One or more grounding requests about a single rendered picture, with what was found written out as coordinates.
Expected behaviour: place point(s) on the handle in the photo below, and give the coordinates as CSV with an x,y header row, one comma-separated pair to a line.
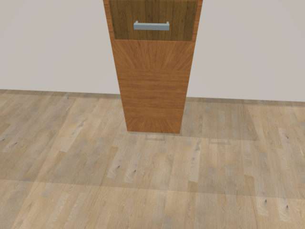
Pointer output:
x,y
151,26

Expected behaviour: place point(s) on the cabinet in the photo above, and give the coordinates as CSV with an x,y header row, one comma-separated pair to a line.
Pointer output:
x,y
153,78

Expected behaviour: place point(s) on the drawer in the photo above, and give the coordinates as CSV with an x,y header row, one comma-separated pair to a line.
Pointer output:
x,y
179,13

